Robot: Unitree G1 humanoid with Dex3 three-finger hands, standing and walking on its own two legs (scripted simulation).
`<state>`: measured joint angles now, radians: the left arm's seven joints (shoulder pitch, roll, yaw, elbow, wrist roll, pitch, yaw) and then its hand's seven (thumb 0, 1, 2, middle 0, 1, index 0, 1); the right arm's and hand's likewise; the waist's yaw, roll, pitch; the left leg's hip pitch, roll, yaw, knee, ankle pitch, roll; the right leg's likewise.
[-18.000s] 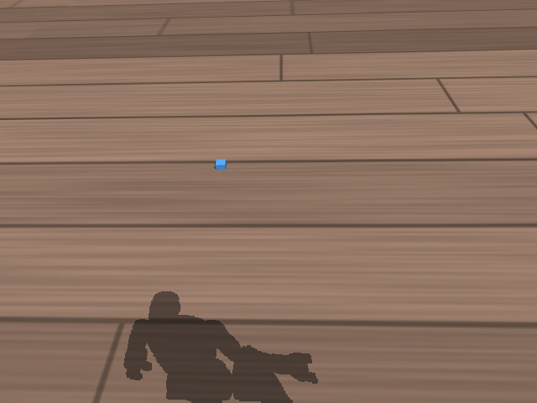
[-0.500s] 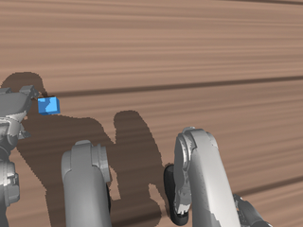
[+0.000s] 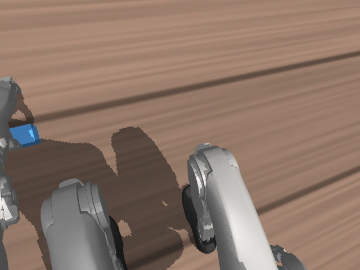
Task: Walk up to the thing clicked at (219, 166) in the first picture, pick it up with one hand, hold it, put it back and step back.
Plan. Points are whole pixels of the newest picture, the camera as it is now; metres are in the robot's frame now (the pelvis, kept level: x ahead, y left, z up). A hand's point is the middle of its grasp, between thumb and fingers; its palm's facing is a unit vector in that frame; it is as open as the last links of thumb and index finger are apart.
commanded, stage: approach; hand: left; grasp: from above
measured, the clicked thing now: (24, 136) +0.46 +0.32 -0.30
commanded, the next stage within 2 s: close in in 0.22 s
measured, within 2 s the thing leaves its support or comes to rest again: neither
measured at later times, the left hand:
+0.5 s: hand out of the picture +0.45 +0.32 -0.18, palm faces -0.40 -0.07 -0.91, open 13.4 cm
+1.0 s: hand (7, 136) +0.44 +0.32 -0.22, palm faces -0.47 -0.11 -0.88, open 13.8 cm
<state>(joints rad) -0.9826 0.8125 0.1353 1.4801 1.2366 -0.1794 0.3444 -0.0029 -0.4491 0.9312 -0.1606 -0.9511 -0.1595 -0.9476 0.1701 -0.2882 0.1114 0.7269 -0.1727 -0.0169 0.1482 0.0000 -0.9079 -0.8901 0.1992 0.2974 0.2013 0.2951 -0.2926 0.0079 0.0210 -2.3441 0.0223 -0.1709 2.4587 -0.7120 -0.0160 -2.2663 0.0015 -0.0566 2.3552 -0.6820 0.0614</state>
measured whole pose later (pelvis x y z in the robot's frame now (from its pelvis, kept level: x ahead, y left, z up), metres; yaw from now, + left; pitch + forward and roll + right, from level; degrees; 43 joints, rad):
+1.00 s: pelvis +0.00 +0.00 -0.02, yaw -2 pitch +31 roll -11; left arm -0.98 0.91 0.14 1.60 1.33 -0.33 0.49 0.00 -0.46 0.96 -0.15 -0.94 -0.14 -0.94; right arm 0.15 -0.29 0.17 0.74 -0.24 -0.08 0.17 0.00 -0.89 -0.89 0.20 0.30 0.20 0.30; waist -0.30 -0.06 0.05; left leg -2.37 0.01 -0.21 2.52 -0.71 -0.02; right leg -2.27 0.01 -0.08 2.39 -0.67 0.06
